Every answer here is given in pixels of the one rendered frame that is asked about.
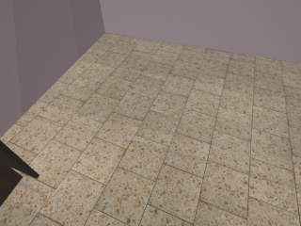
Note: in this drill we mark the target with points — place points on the cupboard door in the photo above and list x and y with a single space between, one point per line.
11 159

